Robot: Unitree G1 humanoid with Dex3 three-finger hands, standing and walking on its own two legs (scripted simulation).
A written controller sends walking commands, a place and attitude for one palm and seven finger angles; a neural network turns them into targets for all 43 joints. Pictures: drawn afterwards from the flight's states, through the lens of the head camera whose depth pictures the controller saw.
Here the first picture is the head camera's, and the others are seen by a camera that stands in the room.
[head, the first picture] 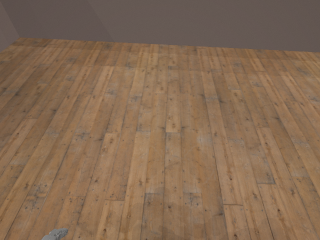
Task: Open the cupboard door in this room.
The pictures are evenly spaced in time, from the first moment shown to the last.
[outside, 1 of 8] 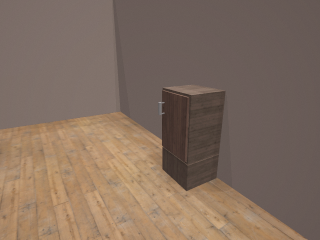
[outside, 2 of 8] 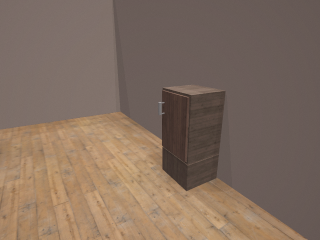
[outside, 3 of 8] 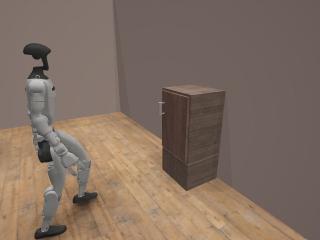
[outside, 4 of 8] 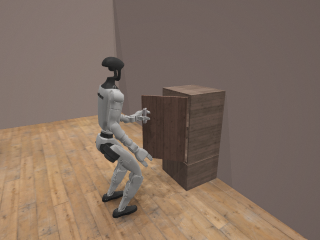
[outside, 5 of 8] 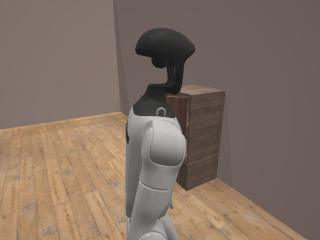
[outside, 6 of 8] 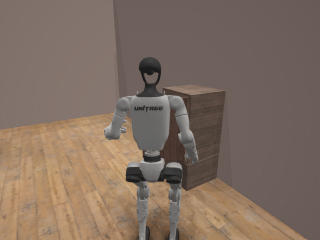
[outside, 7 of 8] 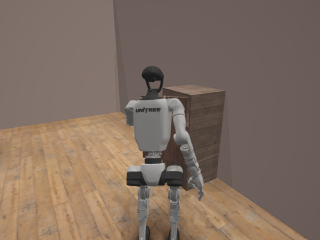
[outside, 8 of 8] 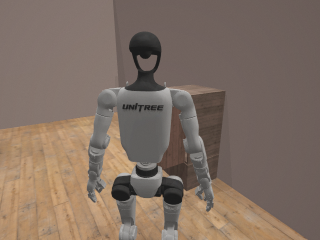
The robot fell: no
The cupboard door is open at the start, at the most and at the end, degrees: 0 91 90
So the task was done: yes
